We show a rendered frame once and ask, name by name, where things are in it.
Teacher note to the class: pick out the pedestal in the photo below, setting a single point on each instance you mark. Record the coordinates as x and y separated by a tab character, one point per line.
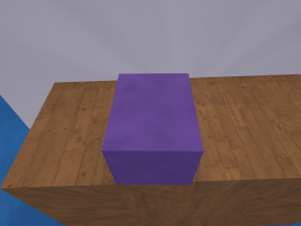
249	173

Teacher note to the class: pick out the carton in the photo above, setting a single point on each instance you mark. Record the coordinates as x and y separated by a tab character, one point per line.
152	136

